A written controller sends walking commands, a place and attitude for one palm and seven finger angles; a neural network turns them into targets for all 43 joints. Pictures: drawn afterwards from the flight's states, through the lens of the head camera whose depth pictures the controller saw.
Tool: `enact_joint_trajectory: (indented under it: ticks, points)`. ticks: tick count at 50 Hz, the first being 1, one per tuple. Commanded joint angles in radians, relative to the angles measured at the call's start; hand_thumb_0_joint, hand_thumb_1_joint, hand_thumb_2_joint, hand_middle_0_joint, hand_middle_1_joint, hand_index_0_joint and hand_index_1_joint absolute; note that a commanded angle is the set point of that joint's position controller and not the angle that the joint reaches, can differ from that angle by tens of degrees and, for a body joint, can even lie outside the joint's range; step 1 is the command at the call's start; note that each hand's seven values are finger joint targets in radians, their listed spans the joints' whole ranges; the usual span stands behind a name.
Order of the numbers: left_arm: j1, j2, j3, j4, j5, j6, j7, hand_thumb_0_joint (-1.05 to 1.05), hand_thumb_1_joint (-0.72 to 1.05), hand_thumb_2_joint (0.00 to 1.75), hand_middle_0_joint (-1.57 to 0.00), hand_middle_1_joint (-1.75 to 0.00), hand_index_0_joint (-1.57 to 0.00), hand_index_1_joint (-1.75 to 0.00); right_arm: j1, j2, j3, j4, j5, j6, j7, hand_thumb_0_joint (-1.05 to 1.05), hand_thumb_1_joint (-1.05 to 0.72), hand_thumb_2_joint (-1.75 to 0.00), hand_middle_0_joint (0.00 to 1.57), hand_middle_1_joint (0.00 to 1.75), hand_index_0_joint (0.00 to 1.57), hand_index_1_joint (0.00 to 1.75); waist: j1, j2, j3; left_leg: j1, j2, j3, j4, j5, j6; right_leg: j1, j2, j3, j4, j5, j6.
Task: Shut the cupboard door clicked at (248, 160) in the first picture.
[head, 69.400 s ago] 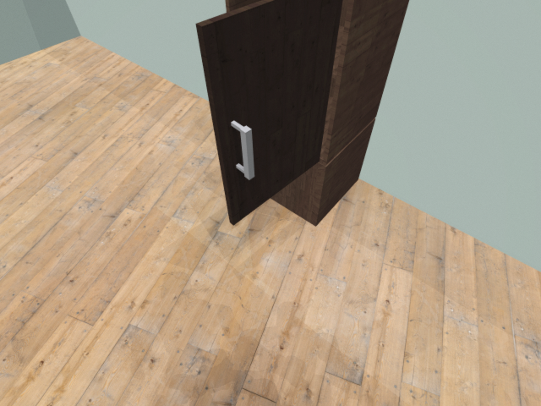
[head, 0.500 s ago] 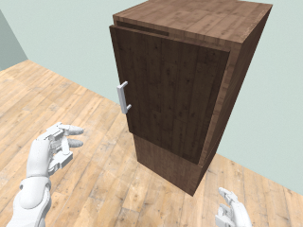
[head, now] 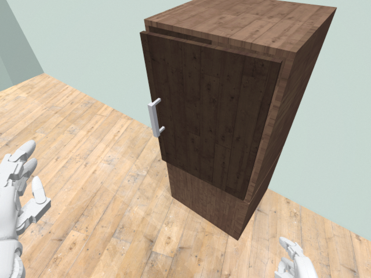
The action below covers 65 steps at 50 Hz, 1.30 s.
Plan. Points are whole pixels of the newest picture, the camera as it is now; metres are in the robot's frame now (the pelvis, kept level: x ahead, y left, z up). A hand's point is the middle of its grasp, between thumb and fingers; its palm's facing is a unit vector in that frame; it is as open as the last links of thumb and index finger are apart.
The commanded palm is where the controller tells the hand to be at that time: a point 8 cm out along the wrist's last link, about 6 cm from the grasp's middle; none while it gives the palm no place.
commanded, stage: draw the hand back to the body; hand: left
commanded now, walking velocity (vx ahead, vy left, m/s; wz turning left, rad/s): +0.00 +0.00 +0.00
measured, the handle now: (157, 118) +0.66 +0.21 -0.05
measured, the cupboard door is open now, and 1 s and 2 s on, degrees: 4 4 4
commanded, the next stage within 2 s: step back with the hand held close in 0.12 s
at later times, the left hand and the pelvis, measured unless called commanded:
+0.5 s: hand (53, 195) +0.20 +0.26 +0.15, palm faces +0.40 -0.79 -0.46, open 7.4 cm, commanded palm +0.14 +0.30 +0.17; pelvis +0.00 +0.00 -0.01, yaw +0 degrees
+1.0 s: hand (12, 239) +0.12 +0.28 +0.15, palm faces +0.46 -0.77 -0.44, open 7.4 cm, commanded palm +0.07 +0.31 +0.17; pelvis -0.08 +0.01 -0.02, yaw +0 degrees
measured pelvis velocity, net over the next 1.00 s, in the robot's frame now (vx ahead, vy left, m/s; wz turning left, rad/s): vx -0.08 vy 0.01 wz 0.00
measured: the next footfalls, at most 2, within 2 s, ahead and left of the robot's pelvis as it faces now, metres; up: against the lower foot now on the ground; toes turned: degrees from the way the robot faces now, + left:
right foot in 1.80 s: -0.38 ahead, -0.09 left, +0.00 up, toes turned -8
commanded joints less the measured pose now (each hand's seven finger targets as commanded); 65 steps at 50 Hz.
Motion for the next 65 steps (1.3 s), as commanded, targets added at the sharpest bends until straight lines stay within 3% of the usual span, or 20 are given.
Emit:
enact_joint_trajectory:
  ticks: [1, 7, 12, 13, 14, 18, 21, 25, 28, 33, 36, 40, 44, 50, 54, 57, 59, 61, 63, 65]
  points:
    - [-0.119, 0.248, 0.146, -0.294, 0.004, -0.089, 0.024, 0.0, 0.9, 0.9, -0.2, -0.3, -0.2, -0.3, -0.152, -0.087, -0.035, -0.168, -0.001, -0.077, -0.011, 0.0, -0.9, -0.9, 0.2, 0.3, 0.2, 0.3, -0.007, 0.023, -0.101, -0.099, 0.087, -0.061, -0.094, 0.138, -0.062, 0.121, -0.055, 0.074, -0.057, 0.051, 0.008]
    - [-0.089, 0.222, 0.144, -0.228, 0.001, -0.082, 0.015, 0.0, 0.9, 0.9, -0.2, -0.3, -0.2, -0.3, -0.146, -0.082, -0.034, -0.152, 0.002, -0.073, -0.008, 0.0, -0.9, -0.9, 0.2, 0.3, 0.2, 0.3, -0.013, 0.019, 0.001, -0.111, 0.09, -0.049, -0.096, 0.164, -0.067, 0.075, -0.05, 0.073, -0.07, 0.065, 0.006]
    - [-0.069, 0.201, 0.132, -0.188, -0.007, -0.08, 0.001, 0.0, 0.9, 0.9, -0.2, -0.3, -0.2, -0.3, -0.141, -0.087, -0.042, -0.157, 0.004, -0.062, -0.001, 0.0, -0.9, -0.9, 0.2, 0.3, 0.2, 0.3, -0.015, -0.037, -0.005, -0.103, 0.096, -0.044, -0.096, 0.167, -0.061, 0.071, -0.051, 0.075, -0.072, 0.062, 0.011]
    - [-0.167, 0.305, 0.246, -0.253, 0.006, -0.124, 0.016, 0.0, 0.9, 0.9, -0.2, -0.3, -0.2, -0.3, -0.113, -0.126, -0.064, -0.194, 0.007, -0.045, -0.005, 0.0, -0.9, -0.9, 0.2, 0.3, 0.2, 0.3, -0.056, -0.033, 0.011, -0.184, 0.118, -0.086, -0.037, 0.061, -0.036, 0.017, -0.118, 0.211, -0.106, 0.066, -0.002]
    - [-0.069, 0.244, 0.207, -0.184, 0.004, -0.133, 0.015, 0.0, 0.9, 0.9, -0.2, -0.3, -0.2, -0.3, -0.096, -0.116, -0.066, -0.171, -0.003, -0.034, -0.006, 0.0, -0.9, -0.9, 0.2, 0.3, 0.2, 0.3, -0.064, -0.097, -0.025, -0.153, 0.107, -0.091, 0.024, 0.041, -0.034, -0.012, -0.17, 0.253, -0.124, 0.057, -0.022]
    - [-0.005, 0.219, 0.174, -0.231, 0.013, -0.157, 0.027, 0.0, 0.9, 0.9, -0.2, -0.3, -0.2, -0.3, -0.089, -0.112, -0.076, -0.177, -0.003, -0.004, 0.003, 0.0, -0.9, -0.9, 0.2, 0.3, 0.2, 0.3, -0.078, -0.091, -0.106, -0.164, 0.103, -0.096, 0.117, 0.03, -0.047, -0.028, -0.263, 0.309, -0.097, 0.094, -0.075]
    - [0.047, 0.252, 0.203, -0.282, 0.01, -0.169, 0.042, 0.0, 0.9, 0.9, -0.2, -0.3, -0.2, -0.3, -0.085, -0.114, -0.077, -0.189, 0.002, 0.008, -0.004, 0.0, -0.9, -0.9, 0.2, 0.3, 0.2, 0.3, -0.08, -0.04, -0.171, -0.155, 0.126, -0.097, 0.075, 0.153, -0.053, 0.001, -0.242, 0.247, 0.003, 0.228, -0.061]
    - [0.062, 0.315, 0.259, -0.343, 0.003, -0.163, 0.048, 0.0, 0.9, 0.9, -0.2, -0.3, -0.2, -0.3, -0.114, -0.132, -0.08, -0.218, 0.002, 0.032, -0.023, 0.0, -0.9, -0.9, 0.2, 0.3, 0.2, 0.3, -0.064, 0.029, -0.203, -0.179, 0.185, -0.145, 0.015, 0.511, -0.075, 0.037, -0.127, 0.146, 0.164, 0.389, 0.0]
    - [0.068, 0.301, 0.254, -0.332, 0.0, -0.152, 0.044, 0.0, 0.9, 0.9, -0.2, -0.3, -0.2, -0.3, -0.093, -0.129, -0.085, -0.229, 0.002, 0.049, -0.027, 0.0, -0.9, -0.9, 0.2, 0.3, 0.2, 0.3, -0.066, -0.018, -0.202, -0.202, 0.206, -0.148, 0.032, 0.616, -0.091, 0.038, -0.111, 0.148, 0.2, 0.374, 0.005]
    - [0.098, 0.277, 0.241, -0.288, 0.0, -0.143, 0.037, 0.0, 0.9, 0.9, -0.2, -0.3, -0.2, -0.3, -0.087, -0.139, -0.091, -0.239, 0.003, 0.065, -0.024, 0.0, -0.9, -0.9, 0.2, 0.3, 0.2, 0.3, -0.07, -0.038, -0.172, -0.284, 0.221, -0.163, 0.008, 0.446, -0.076, 0.018, -0.102, 0.164, 0.212, 0.27, 0.009]
    - [0.1, 0.275, 0.245, -0.27, 0.006, -0.145, 0.038, 0.0, 0.9, 0.9, -0.2, -0.3, -0.2, -0.3, -0.096, -0.139, -0.085, -0.242, 0.003, 0.07, -0.027, 0.0, -0.9, -0.9, 0.2, 0.3, 0.2, 0.3, -0.073, -0.06, -0.133, -0.424, 0.22, -0.173, -0.034, 0.146, -0.025, 0.06, -0.104, 0.187, 0.197, 0.214, 0.022]
    - [0.05, 0.297, 0.263, -0.266, 0.03, -0.158, 0.047, 0.0, 0.9, 0.9, -0.2, -0.3, -0.2, -0.3, -0.098, -0.147, -0.082, -0.25, 0.003, 0.065, -0.03, 0.0, -0.9, -0.9, 0.2, 0.3, 0.2, 0.3, -0.078, -0.094, -0.069, -0.607, 0.186, -0.175, -0.05, -0.327, 0.022, 0.072, -0.128, 0.257, 0.123, -0.027, 0.019]
    - [-0.002, 0.283, 0.234, -0.313, 0.051, -0.183, 0.059, 0.0, 0.9, 0.9, -0.2, -0.3, -0.2, -0.3, -0.082, -0.143, -0.073, -0.251, -0.002, 0.042, -0.027, 0.0, -0.9, -0.9, 0.2, 0.3, 0.2, 0.3, -0.086, -0.068, -0.038, -0.617, 0.165, -0.177, -0.004, -0.388, 0.032, -0.004, -0.143, 0.287, 0.066, -0.189, 0.006]
    - [-0.048, 0.302, 0.259, -0.379, 0.068, -0.211, 0.072, 0.0, 0.9, 0.9, -0.2, -0.3, -0.2, -0.3, -0.078, -0.152, -0.072, -0.238, -0.01, 0.0, -0.036, 0.0, -0.9, -0.9, 0.2, 0.3, 0.2, 0.3, -0.079, 0.094, -0.066, -0.774, 0.258, -0.268, -0.185, -0.496, 0.064, 0.18, -0.024, 0.154, 0.297, -0.008, 0.05]
    - [-0.036, 0.286, 0.278, -0.336, 0.082, -0.219, 0.062, 0.0, 0.9, 0.9, -0.2, -0.3, -0.2, -0.3, -0.073, -0.155, -0.084, -0.233, -0.017, -0.013, -0.03, 0.0, -0.9, -0.9, 0.2, 0.3, 0.2, 0.3, -0.078, 0.081, -0.04, -0.905, 0.298, -0.268, -0.188, -0.542, 0.076, 0.28, 0.013, 0.153, 0.387, 0.074, 0.057]
    - [0.027, 0.278, 0.279, -0.272, 0.067, -0.225, 0.053, 0.0, 0.9, 0.9, -0.2, -0.3, -0.2, -0.3, -0.063, -0.146, -0.091, -0.226, -0.009, -0.014, -0.019, 0.0, -0.9, -0.9, 0.2, 0.3, 0.2, 0.3, -0.085, -0.067, -0.039, -0.792, 0.203, -0.182, -0.017, -0.409, 0.04, 0.149, -0.059, 0.301, 0.256, 0.154, 0.017]
    - [0.048, 0.272, 0.266, -0.27, 0.056, -0.223, 0.051, 0.0, 0.9, 0.9, -0.2, -0.3, -0.2, -0.3, -0.049, -0.134, -0.098, -0.217, -0.006, -0.008, -0.002, 0.0, -0.9, -0.9, 0.2, 0.3, 0.2, 0.3, -0.088, -0.156, -0.054, -0.655, 0.144, -0.115, 0.138, -0.355, -0.002, -0.016, -0.166, 0.433, 0.102, 0.039, -0.031]
    - [0.026, 0.268, 0.233, -0.303, 0.045, -0.22, 0.054, 0.0, 0.9, 0.9, -0.2, -0.3, -0.2, -0.3, -0.053, -0.115, -0.096, -0.203, -0.008, 0.0, 0.015, 0.0, -0.9, -0.9, 0.2, 0.3, 0.2, 0.3, -0.093, -0.222, -0.068, -0.471, 0.11, -0.089, 0.245, -0.248, -0.041, -0.2, -0.256, 0.498, -0.027, -0.087, -0.081]
    - [0.013, 0.288, 0.229, -0.356, 0.044, -0.224, 0.062, 0.0, 0.9, 0.9, -0.2, -0.3, -0.2, -0.3, -0.061, -0.107, -0.091, -0.197, -0.01, 0.002, 0.019, 0.0, -0.9, -0.9, 0.2, 0.3, 0.2, 0.3, -0.103, -0.223, -0.089, -0.339, 0.111, -0.094, 0.218, -0.172, -0.039, -0.295, -0.241, 0.43, -0.04, -0.102, -0.065]
    - [0.008, 0.324, 0.262, -0.42, 0.044, -0.233, 0.072, 0.0, 0.9, 0.9, -0.2, -0.3, -0.2, -0.3, -0.072, -0.12, -0.091, -0.198, -0.009, -0.004, 0.003, 0.0, -0.9, -0.9, 0.2, 0.3, 0.2, 0.3, -0.101, -0.106, -0.113, -0.324, 0.147, -0.12, 0.091, -0.138, -0.012, -0.282, -0.144, 0.307, 0.052, -0.07, -0.012]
